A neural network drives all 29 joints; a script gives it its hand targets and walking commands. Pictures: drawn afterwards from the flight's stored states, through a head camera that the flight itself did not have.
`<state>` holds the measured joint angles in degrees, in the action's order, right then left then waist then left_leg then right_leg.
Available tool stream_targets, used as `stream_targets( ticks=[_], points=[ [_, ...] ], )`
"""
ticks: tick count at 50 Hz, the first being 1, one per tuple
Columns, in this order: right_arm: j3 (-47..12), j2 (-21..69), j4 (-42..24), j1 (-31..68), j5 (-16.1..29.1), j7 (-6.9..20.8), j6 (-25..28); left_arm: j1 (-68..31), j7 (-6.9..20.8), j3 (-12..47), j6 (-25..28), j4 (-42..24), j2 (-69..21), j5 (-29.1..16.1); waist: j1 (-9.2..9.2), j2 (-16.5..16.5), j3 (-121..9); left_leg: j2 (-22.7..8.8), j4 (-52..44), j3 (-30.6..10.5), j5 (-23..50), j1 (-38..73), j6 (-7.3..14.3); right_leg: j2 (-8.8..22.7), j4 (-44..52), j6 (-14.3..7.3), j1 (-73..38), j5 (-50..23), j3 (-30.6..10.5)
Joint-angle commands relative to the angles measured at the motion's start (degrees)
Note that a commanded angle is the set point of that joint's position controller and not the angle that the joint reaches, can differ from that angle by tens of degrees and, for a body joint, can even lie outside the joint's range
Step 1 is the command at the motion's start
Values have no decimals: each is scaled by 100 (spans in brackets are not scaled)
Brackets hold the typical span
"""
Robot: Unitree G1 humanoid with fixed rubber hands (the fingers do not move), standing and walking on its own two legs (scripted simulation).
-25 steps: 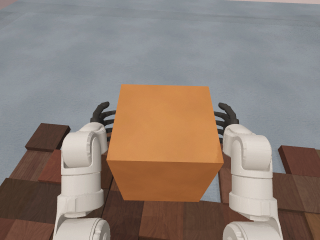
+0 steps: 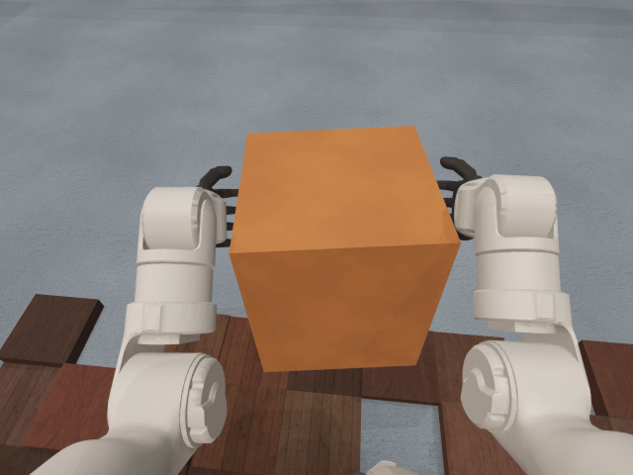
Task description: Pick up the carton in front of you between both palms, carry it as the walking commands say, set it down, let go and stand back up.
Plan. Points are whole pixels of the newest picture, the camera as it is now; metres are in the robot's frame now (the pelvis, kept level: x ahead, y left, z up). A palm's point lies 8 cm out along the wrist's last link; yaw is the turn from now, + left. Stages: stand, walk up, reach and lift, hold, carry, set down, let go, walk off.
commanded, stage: carry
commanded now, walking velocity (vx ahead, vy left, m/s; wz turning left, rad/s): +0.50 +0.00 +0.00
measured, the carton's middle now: (335, 254) +0.38 +0.01 +0.06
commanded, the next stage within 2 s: none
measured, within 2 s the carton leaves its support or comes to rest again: neither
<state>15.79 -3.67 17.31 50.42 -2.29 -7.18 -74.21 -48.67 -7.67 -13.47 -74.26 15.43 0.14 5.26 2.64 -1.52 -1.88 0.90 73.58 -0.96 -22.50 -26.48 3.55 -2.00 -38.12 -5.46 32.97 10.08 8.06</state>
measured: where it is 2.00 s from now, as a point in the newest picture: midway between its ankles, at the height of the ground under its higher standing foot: (323, 232)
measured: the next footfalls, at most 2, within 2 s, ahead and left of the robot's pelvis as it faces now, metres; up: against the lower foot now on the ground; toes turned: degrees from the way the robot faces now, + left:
left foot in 0.28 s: +0.30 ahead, +0.13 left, -0.02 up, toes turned +2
right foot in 0.72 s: +0.62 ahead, -0.03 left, -0.05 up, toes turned -3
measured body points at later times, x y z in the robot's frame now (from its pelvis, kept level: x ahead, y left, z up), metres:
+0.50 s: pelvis +0.28 +0.05 +0.02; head +0.35 +0.07 +0.47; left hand +0.69 +0.20 +0.16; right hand +0.67 -0.10 +0.17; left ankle +0.27 +0.12 -0.72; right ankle +0.23 -0.08 -0.65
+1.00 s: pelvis +0.56 +0.01 -0.02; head +0.60 +0.00 +0.42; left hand +0.92 +0.18 +0.06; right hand +0.94 -0.12 +0.06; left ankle +0.61 +0.17 -0.67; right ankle +0.58 -0.03 -0.76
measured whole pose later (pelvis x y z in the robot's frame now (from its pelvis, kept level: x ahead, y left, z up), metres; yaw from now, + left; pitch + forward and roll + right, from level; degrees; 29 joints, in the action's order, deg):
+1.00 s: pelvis +0.56 +0.01 -0.02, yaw +1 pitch +5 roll +1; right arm 13.4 1.1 11.6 41.4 -4.6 -7.5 -71.8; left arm -38.5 -7.2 -13.9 -70.5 10.6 -0.7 3.7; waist 2.9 -0.6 -0.2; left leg -3.6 66.0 -0.6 -17.3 -43.7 1.6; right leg -3.8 -30.1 -7.4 22.0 13.9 5.8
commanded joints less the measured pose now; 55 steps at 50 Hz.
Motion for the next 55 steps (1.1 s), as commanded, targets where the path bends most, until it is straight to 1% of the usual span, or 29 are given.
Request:
stream_targets(
  ticks=[1,3,5,8,12,14,15,16,17,18,20,21,22,25,28,31,33,34,35,36,37,38,39,40,41,43,46,51,55],
  points=[
    [-2737,6843,-833,3926,2116,1252,114,-4883,1332,3070,247,-1384,-6763,-2960,137,400,-3040,-308,-40,-292,203,-1655,45,1700,1369,-855,-3733,-212,-2944],
    [-2823,6851,-1087,3734,1957,1153,208,-4973,1361,3352,335,-1748,-7014,-3177,95,557,-3003,-337,-582,-223,66,-1631,22,1680,1419,-857,-3597,-35,-2773],
    [-2945,6760,-1293,3440,1788,1065,307,-4800,1382,3561,403,-2017,-7096,-3271,126,565,-2892,-267,-1827,52,-463,-1402,-52,1723,1548,-950,-3353,-279,-2369],
    [-3319,6624,-1569,2910,1623,973,437,-4211,1404,3830,491,-2168,-6967,-3235,188,891,-2997,-225,-2807,251,1159,-773,-67,1557,1310,-744,-3360,-1350,-1727],
    [-3720,6307,-2119,2798,1647,991,525,-3824,1411,4157,595,-2389,-6603,-3121,373,850,-2821,-48,-4475,409,2400,-305,-66,1184,784,-436,-3784,-1573,-1208],
    [-3842,6070,-2348,2860,1725,1033,488,-3765,1375,4282,588,-2450,-6380,-3117,272,619,-2732,-143,-5484,392,3273,444,20,1009,152,-253,-3589,-1310,-927],
    [-3831,5878,-2334,2812,1729,1048,447,-3713,1348,4293,554,-2382,-6259,-3110,183,339,-2774,-52,-5710,668,3610,1273,43,757,-284,-105,-3147,-1285,-698],
    [-3756,5681,-2268,2747,1682,1045,437,-3680,1336,4257,488,-2376,-6111,-3103,33,-57,-2840,-93,-5340,662,3430,2231,167,509,-448,117,-2362,-1247,-437],
    [-3671,5476,-2223,2707,1642,1027,445,-3885,1347,4242,411,-2498,-6033,-3157,-361,-930,-3268,-919,-4662,-616,4448,4043,800,334,-1261,446,-784,-253,-359],
    [-3622,5383,-2228,2604,1664,1022,405,-4020,1360,4269,339,-2471,-5959,-3207,-734,-1560,-3402,-1668,-4626,-1904,5439,5046,1139,-52,-2333,528,586,1947,-459],
    [-3699,5344,-2627,3013,1849,1026,295,-4168,1338,4098,262,-2425,-5886,-3200,-803,-605,-3240,-1737,-4602,-1961,5147,5036,1071,184,-2610,461,1277,1812,-855],
    [-3792,5473,-2768,3180,1995,1036,218,-4064,1288,4003,190,-2351,-5872,-3157,-819,-464,-3052,-1621,-4592,-1718,5585,5020,935,228,-2329,439,1468,1540,-875],
    [-3850,5535,-2910,3359,2132,1051,161,-4010,1225,3922,134,-2338,-5819,-3072,-799,-559,-2991,-1500,-4626,-1535,5775,5040,839,229,-2090,440,1576,1375,-864],
    [-3894,5668,-2931,3483,2383,1143,-19,-3582,1035,3627,-22,-2106,-5593,-2571,-869,-859,-3112,-1240,-4611,-1274,5509,5122,792,168,-1784,474,1749,795,-832],
    [-3945,5920,-2611,3684,2611,1321,-116,-3357,954,3320,-106,-1797,-5343,-2054,-984,-573,-2976,-1006,-4574,-1080,4779,4898,929,96,-933,556,1811,-14,-608],
    [-3988,6184,-2106,4001,2811,1490,-89,-3367,986,3071,-126,-1396,-5193,-1722,-926,-467,-2424,-755,-4637,-627,3986,3296,821,44,717,484,312,-1483,-482],
    [-3968,6342,-1671,4174,2900,1559,-28,-3379,1050,2906,-132,-1074,-5148,-1629,-749,-466,-2163,-790,-4521,-332,3454,2184,692,84,1154,300,-1003,-2311,-440],
    [-3937,6414,-1401,4201,2900,1572,-1,-3295,1091,2791,-129,-830,-5131,-1595,-579,-278,-2173,-688,-4085,-125,3190,1813,586,109,1381,232,-1713,-2722,-404],
    [-3872,6474,-1127,4146,2866,1580,22,-3179,1145,2627,-120,-538,-5105,-1570,-304,13,-2330,-494,-3323,131,3185,1348,467,61,1353,201,-2677,-2748,-209],
    [-3739,6447,-831,4040,2834,1579,45,-3105,1199,2496,-98,-255,-5081,-1546,-76,341,-2380,-192,-2461,413,2612,743,314,141,1258,226,-3495,-2617,-167],
    [-3599,6460,-591,4056,2807,1575,57,-3015,1246,2318,-70,48,-4982,-1509,-44,1109,-2493,204,-1221,311,-533,-569,112,1504,710,18,-4515,-4332,-1767],
    [-3372,6556,-295,4127,2732,1523,18,-3156,1238,2145,-60,332,-4869,-1453,24,1644,-3003,335,47,-26,-1132,-1504,-27,2312,725,-696,-5537,-3784,-3112],
    [-3234,6575,-246,4125,2666,1485,18,-3011,1259,2109,5,416,-5054,-1582,170,1530,-3209,112,586,-155,-929,-1826,-30,2420,1097,-1090,-5194,-1327,-3781],
    [-3204,6767,-320,4244,2647,1459,59,-3194,1309,2203,79,255,-5382,-1795,94,1088,-3092,-95,577,-256,-523,-1948,-29,2151,1472,-1058,-4656,259,-3838],
    [-3158,6958,-444,4295,2608,1434,117,-3574,1369,2355,131,-46,-5767,-2049,-29,668,-2857,-183,413,-262,-147,-1943,-65,1940,1692,-878,-4106,448,-3603],
    [-3136,7203,-834,4309,2534,1354,210,-4301,1436,2710,243,-651,-6428,-2511,-126,625,-2714,-412,129,-224,122,-1769,-149,1800,1780,-822,-3422,42,-3164],
    [-3228,7321,-1122,3740,2330,1189,375,-4425,1463,3183,397,-1272,-6935,-2938,-203,522,-2804,-490,-322,-94,414,-1728,-193,1567,1762,-735,-3200,-222,-2645],
    [-3617,7177,-1354,2712,1937,1025,695,-3801,1535,3703,698,-1674,-7059,-3090,52,573,-2897,-497,-1121,159,828,-2514,-228,1498,1393,-698,-4231,-2222,-2205],
    [-4017,6976,-1655,2348,1820,988,908,-3373,1581,4072,913,-1939,-6897,-3093,191,681,-2821,-400,-2107,323,1471,-2498,-162,1365,1185,-576,-4741,-3038,-1880]
  ],
)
